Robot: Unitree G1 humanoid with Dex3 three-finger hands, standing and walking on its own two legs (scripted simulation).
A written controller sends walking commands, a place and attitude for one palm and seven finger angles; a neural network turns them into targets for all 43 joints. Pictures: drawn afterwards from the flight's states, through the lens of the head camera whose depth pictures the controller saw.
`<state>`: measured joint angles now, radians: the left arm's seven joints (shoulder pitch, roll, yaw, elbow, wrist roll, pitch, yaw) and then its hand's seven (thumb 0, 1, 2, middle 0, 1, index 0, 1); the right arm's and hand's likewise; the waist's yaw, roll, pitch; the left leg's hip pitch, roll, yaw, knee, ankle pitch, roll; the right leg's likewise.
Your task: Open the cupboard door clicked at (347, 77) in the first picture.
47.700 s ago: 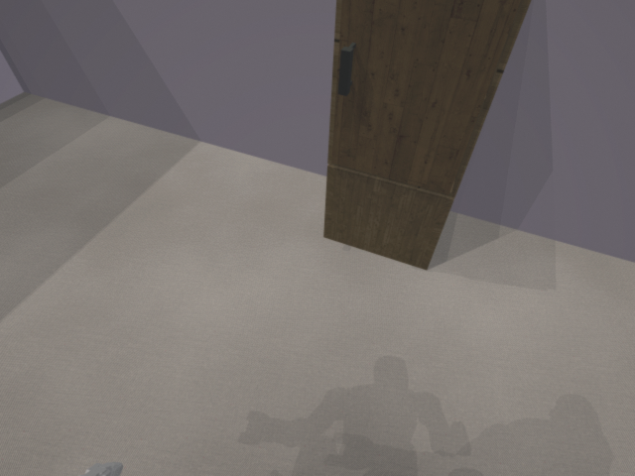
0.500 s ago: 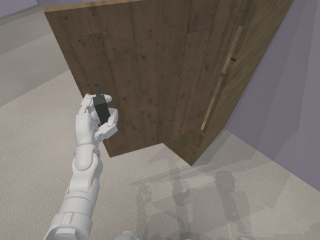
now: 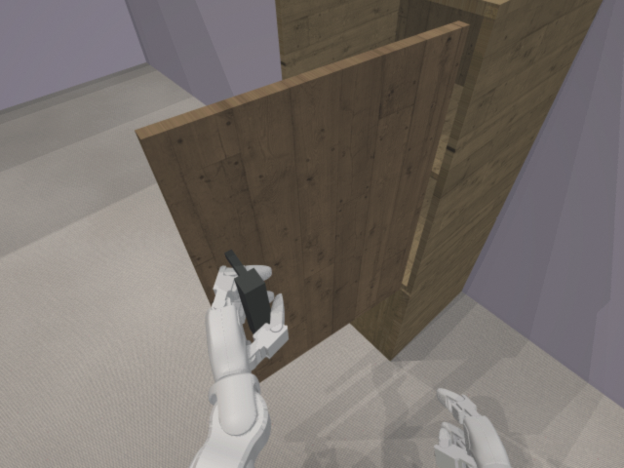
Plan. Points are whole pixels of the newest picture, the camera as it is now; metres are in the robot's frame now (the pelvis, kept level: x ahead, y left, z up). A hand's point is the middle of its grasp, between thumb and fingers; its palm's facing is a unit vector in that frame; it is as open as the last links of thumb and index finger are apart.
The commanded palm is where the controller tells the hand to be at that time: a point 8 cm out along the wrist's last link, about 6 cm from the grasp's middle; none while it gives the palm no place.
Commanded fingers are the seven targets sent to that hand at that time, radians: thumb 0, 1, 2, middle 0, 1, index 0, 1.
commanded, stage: open thumb and fingers to let go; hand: left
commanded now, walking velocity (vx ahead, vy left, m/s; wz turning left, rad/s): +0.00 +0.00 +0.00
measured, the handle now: (247, 295) +0.33 +0.10 +0.06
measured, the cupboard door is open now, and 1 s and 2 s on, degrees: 83 83 84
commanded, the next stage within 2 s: slide the hand sideways off the handle in 0.78 s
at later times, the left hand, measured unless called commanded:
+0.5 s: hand (271, 317) +0.30 +0.06 +0.06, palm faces +0.31 -0.95 +0.00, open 12.8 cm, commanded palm +0.26 +0.11 +0.06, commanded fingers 0.00 -0.50 0.30 -0.25 -0.90 -0.25 -0.90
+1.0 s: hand (263, 335) +0.27 +0.07 +0.05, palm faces -0.06 -1.00 -0.08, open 15.4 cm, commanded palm +0.26 +0.11 +0.06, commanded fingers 0.00 -0.50 0.30 -0.15 -0.30 -0.15 -0.30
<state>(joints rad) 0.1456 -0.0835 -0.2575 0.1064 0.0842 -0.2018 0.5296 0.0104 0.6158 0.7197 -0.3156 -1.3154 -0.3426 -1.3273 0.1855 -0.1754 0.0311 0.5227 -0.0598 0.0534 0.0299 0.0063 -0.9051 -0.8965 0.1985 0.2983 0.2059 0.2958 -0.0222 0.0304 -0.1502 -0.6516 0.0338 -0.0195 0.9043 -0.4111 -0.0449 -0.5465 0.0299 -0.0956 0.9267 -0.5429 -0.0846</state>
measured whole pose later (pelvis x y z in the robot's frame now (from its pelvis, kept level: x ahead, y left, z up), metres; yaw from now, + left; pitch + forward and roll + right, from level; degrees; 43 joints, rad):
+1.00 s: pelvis -0.02 +0.03 -0.01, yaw -1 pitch +10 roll +0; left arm 0.00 0.01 -0.25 0.24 0.07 -0.32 0.24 -0.01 -0.50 0.30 -0.32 -0.50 -0.28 -0.49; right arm 0.20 -0.18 0.02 0.54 -0.03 0.05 0.02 0.01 -0.91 -0.90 0.20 0.30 0.21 0.30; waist 0.00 0.03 -0.13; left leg -0.74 0.01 0.00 0.98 -0.41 0.00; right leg -0.64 0.00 -0.07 0.99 -0.53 -0.04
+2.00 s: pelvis -0.01 +0.03 -0.02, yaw -1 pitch +11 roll -1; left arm 0.45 0.17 -0.05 -0.16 -0.15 -0.32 -0.11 -0.01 -0.50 0.30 -0.15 -0.31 -0.15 -0.30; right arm 0.26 -0.23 0.02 0.43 0.01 -0.04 -0.02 0.01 -0.90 -0.90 0.20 0.30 0.21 0.30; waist 0.00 0.04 -0.13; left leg -0.78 0.02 -0.01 1.05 -0.46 -0.01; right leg -0.66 0.02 -0.08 1.03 -0.56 -0.04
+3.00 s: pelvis +0.00 +0.06 +0.04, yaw -2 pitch +1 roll -1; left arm 0.55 0.31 0.13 -0.42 -0.05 -0.02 0.12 -0.01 -0.06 0.49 -0.17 -0.31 -0.17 -0.30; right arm 0.25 -0.22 0.07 0.53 0.02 -0.08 -0.10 0.01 -0.90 -0.90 0.20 0.30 0.21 0.30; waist 0.05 0.05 -0.05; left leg -0.36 0.00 0.02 0.66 -0.32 0.04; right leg -0.23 0.00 -0.04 0.60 -0.38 0.00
